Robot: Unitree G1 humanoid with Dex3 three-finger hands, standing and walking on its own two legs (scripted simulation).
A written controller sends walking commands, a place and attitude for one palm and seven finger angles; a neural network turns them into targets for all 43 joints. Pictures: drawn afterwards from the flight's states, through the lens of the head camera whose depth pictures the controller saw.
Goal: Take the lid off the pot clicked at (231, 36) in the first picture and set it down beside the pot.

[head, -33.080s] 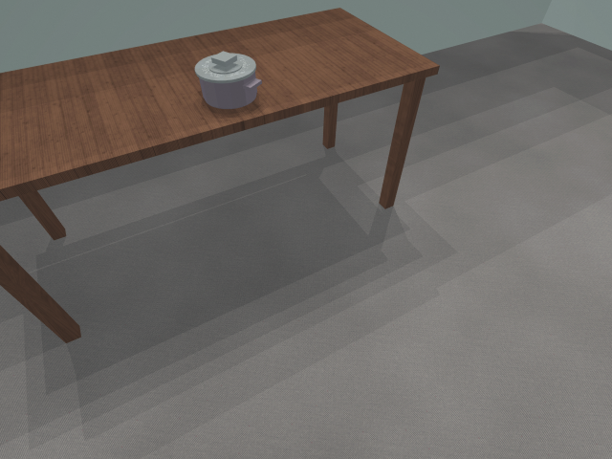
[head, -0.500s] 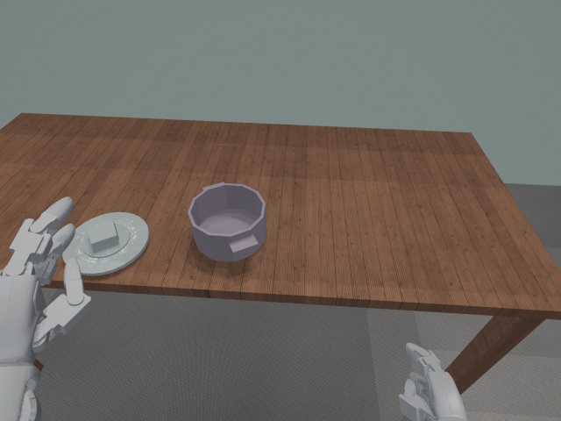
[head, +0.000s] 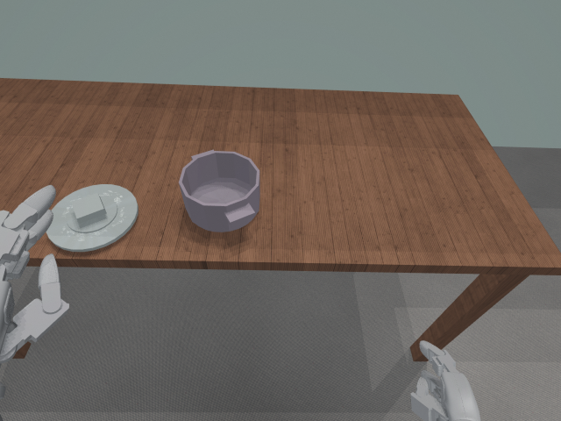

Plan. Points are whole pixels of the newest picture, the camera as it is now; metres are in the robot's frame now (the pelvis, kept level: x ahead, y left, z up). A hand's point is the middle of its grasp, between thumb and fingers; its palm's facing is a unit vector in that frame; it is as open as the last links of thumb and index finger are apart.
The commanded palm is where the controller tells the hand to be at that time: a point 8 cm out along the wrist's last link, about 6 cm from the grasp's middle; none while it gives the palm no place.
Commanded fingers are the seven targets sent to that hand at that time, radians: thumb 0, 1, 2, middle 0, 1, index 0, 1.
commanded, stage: step back with the hand held close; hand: left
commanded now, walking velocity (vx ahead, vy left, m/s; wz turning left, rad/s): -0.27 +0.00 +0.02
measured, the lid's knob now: (89, 207) +0.48 +0.42 -0.05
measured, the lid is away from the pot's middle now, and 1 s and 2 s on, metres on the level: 0.26 0.26 0.26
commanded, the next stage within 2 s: stop stepping back and stand still in 1.04 s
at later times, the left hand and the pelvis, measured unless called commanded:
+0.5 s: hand (4, 360) +0.14 +0.25 +0.17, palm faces +0.36 -0.81 -0.47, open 7.4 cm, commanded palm +0.07 +0.29 +0.18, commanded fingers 0.00 0.90 0.90 -0.20 -0.30 -0.20 -0.30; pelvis -0.05 +0.01 -0.01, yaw +1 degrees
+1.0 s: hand out of the picture +0.06 +0.25 +0.18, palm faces +0.29 -0.89 -0.36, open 7.4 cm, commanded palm +0.02 +0.30 +0.18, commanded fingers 0.00 0.90 0.90 -0.20 -0.30 -0.20 -0.30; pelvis -0.13 +0.03 +0.00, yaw -3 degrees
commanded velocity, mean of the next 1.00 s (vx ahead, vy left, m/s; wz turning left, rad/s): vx -0.36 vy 0.00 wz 0.02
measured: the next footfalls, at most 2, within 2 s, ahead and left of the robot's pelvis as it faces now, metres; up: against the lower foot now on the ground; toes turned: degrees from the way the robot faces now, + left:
right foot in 0.54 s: -0.09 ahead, -0.10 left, +0.00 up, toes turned -3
left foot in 1.08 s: -0.11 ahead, +0.16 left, +0.00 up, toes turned +0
